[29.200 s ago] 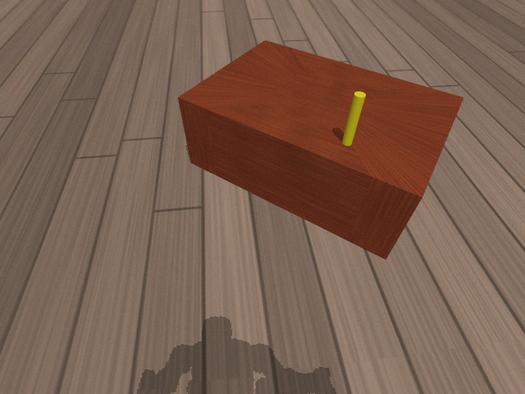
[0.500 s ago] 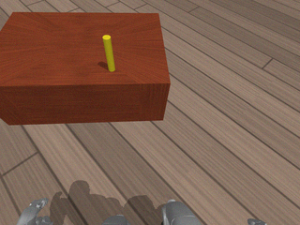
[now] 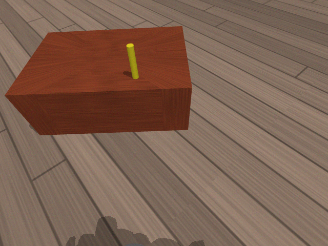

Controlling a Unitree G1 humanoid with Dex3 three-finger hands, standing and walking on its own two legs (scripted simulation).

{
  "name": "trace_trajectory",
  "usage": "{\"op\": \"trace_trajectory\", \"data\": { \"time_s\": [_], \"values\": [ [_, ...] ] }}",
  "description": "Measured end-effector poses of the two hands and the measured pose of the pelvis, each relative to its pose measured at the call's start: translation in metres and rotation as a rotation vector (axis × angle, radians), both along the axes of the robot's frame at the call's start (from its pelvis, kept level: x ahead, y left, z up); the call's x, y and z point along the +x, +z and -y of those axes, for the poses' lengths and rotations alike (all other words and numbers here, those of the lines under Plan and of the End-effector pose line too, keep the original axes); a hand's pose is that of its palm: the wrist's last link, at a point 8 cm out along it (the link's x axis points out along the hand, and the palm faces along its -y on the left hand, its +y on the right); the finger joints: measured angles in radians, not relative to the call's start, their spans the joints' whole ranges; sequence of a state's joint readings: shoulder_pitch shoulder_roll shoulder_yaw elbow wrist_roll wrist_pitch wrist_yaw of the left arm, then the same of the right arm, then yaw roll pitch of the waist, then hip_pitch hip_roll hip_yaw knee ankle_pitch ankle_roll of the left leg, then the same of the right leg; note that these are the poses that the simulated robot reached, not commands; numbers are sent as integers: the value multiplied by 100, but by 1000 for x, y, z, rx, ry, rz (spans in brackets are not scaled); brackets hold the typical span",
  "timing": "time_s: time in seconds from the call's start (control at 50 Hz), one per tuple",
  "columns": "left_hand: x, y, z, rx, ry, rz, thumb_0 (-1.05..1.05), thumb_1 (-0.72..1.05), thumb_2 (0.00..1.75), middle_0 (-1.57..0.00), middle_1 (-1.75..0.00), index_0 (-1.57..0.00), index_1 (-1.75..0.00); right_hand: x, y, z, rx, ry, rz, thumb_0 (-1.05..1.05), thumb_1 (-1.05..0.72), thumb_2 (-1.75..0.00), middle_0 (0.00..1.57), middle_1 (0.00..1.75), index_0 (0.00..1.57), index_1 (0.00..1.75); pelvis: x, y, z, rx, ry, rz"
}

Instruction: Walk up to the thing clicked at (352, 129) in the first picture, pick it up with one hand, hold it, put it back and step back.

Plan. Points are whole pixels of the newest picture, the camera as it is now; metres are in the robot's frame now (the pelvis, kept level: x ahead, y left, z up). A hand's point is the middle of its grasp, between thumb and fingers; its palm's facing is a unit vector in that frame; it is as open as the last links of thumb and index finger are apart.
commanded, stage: step back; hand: left
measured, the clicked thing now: (133, 62) +1.10 +0.22 -0.23
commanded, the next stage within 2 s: stand in 0.88 s
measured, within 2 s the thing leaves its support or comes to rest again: neither
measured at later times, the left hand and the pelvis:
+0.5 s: hand out of the picture +0.06 +0.28 -0.15, palm faces +0.02 -0.93 -0.36, open 7.3 cm; pelvis +0.00 +0.02 +0.00, yaw +1 degrees
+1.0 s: hand out of the picture +0.14 +0.29 -0.13, palm faces -0.01 -0.93 -0.36, open 7.3 cm; pelvis +0.03 +0.03 +0.02, yaw +0 degrees
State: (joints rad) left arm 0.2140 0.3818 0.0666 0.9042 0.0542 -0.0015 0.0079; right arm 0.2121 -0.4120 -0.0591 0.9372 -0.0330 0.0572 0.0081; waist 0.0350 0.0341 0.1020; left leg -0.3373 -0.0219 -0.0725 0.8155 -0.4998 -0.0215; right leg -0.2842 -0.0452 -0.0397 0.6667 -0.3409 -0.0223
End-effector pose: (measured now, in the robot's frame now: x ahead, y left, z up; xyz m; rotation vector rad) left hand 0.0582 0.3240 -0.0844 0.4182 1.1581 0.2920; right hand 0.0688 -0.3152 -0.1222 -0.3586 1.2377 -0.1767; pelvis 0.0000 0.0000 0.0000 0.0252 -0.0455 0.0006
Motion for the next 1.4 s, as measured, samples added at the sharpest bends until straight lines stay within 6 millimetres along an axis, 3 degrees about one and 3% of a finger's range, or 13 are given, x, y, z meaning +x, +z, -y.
{"op": "trace_trajectory", "data": {
  "time_s": [0.08, 0.18, 0.32, 0.42, 0.56, 0.7, 0.82, 0.92, 1.06, 1.4],
  "values": [
    [-15, -9, -13, -14, 18, 2, 0, 90, 90, -20, -30, -21, -31, -17, 0, -11, -2, 0, -11, 0, -91, -90, 21, 30, 20, 30, -11, -3, -8, 19, 13, 17],
    [-25, -15, -10, -57, 20, -38, 0, 91, 90, -20, -30, -21, -30, -26, 9, -22, 16, -11, 38, 0, -91, -90, 21, 30, 20, 30, -15, 2, -8, 4, -2, 11],
    [-26, -18, 11, -91, 16, -17, 0, 91, 90, -20, -30, -21, -30, -14, 9, -19, 28, -15, 52, 0, -90, -90, 21, 30, 20, 30, -12, 4, -1, -28, -2, 10],
    [-23, -18, 10, -105, 30, -20, 0, 90, 90, -20, -30, -21, -31, -1, 14, -19, 9, 9, 42, 0, -91, -90, 21, 30, 20, 30, -6, 7, -10, -26, 13, -7],
    [4, -26, -8, -110, 24, -55, 0, 90, 90, -20, -30, -21, -30, 10, 15, -31, -15, -11, 25, 0, -91, -90, 21, 30, 20, 30, 12, 5, -23, -15, 8, -18],
    [41, -22, -13, -98, 1, -11, 0, 91, 90, -20, -30, -21, -30, 42, 15, -44, 7, -21, 53, 0, -91, -90, 21, 30, 20, 30, 30, 7, -25, -34, 3, -20],
    [70, -17, -17, -85, -20, 39, 0, 91, 90, -20, -30, -21, -30, 67, 16, -52, 18, -18, 106, 0, -91, -90, 21, 30, 20, 30, 33, 6, -30, -27, -5, -15],
    [81, -12, -14, -90, -34, 56, 0, 91, 90, -20, -30, -21, -30, 77, 21, -57, 29, -16, 131, 0, -91, -90, 21, 30, 20, 30, 32, 9, -32, -26, -10, -8],
    [71, -11, -2, -122, -36, 19, 0, 91, 90, -20, -30, -21, -30, 67, 29, -55, 33, -16, 125, 0, -91, -90, 21, 30, 20, 30, 26, 19, -30, -24, -9, 3],
    [13, -12, 10, -133, -5, -74, 0, 91, 90, -20, -30, -21, -30, 9, 26, -36, 31, -47, 28, 0, -91, -90, 21, 30, 20, 30, 4, 24, -18, -26, -2, 13]
  ]
}}
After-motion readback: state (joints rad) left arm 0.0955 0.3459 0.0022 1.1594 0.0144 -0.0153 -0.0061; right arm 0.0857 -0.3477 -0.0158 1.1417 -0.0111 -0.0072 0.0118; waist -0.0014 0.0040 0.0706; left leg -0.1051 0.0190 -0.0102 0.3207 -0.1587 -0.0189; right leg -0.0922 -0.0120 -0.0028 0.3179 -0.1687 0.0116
